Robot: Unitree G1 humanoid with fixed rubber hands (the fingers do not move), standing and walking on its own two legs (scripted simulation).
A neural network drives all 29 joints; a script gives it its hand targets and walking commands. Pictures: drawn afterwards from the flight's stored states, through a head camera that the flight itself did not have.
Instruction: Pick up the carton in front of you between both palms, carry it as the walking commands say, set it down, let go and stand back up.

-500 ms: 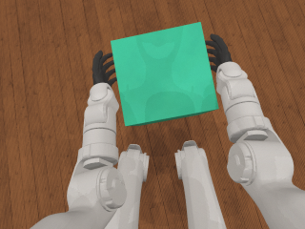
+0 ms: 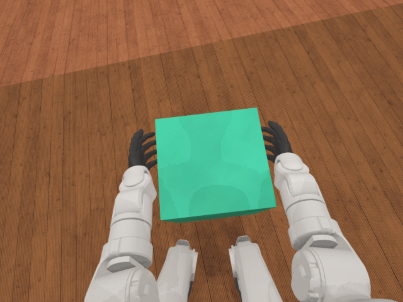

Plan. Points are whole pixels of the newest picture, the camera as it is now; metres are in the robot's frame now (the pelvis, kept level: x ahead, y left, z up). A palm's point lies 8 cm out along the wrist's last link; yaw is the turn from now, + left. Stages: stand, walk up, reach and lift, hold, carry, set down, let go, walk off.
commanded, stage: reach and lift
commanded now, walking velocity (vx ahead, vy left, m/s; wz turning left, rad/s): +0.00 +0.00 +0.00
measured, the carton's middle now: (211, 173) +0.40 -0.01 -0.13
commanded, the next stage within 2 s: hold in 1.72 s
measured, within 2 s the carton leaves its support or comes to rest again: neither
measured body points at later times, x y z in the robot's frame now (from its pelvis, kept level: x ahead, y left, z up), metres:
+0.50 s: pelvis +0.05 +0.01 +0.13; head +0.09 +0.00 +0.58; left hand +0.38 +0.15 +0.11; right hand +0.37 -0.15 +0.10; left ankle +0.06 +0.14 -0.58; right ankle +0.07 -0.12 -0.58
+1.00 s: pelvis +0.04 +0.01 +0.16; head +0.01 +0.01 +0.61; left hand +0.36 +0.16 +0.18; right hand +0.34 -0.15 +0.17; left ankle +0.06 +0.14 -0.58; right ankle +0.07 -0.12 -0.58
